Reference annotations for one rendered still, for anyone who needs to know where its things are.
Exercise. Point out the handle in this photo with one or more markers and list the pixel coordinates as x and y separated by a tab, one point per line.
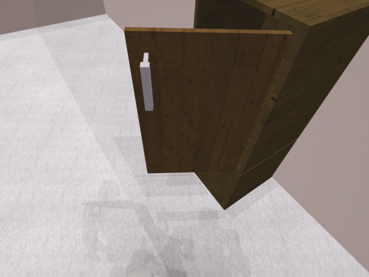
146	83

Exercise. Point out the cupboard door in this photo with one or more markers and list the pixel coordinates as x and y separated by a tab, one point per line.
208	88

